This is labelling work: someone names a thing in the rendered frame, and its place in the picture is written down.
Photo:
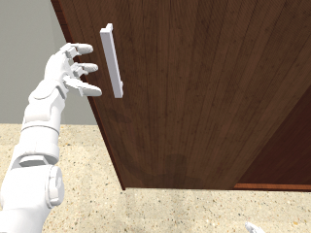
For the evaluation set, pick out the left robot forearm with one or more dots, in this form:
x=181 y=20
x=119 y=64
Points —
x=38 y=141

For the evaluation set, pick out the wardrobe door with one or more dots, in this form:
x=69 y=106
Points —
x=205 y=83
x=286 y=157

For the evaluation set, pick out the robot left hand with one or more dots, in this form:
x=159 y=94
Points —
x=58 y=69

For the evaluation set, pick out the left robot upper arm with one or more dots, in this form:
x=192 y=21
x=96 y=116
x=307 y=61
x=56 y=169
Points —
x=29 y=195

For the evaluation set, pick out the handle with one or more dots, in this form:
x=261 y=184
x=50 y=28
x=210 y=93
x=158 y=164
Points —
x=111 y=59

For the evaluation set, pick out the robot right hand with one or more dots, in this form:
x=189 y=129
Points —
x=252 y=228

